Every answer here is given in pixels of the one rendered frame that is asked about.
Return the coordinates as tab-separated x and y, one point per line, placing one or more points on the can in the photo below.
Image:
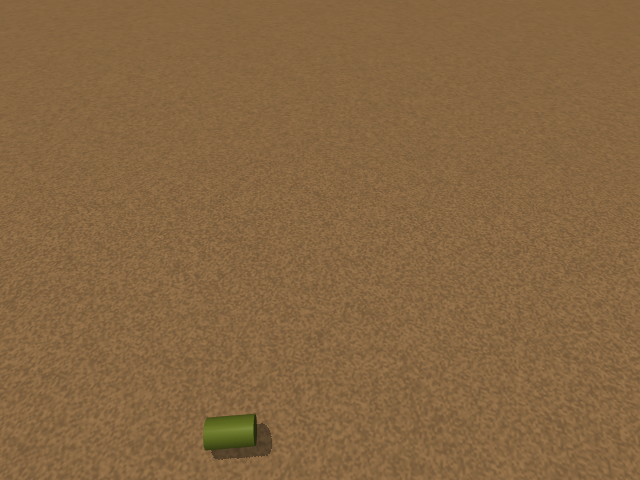
227	432

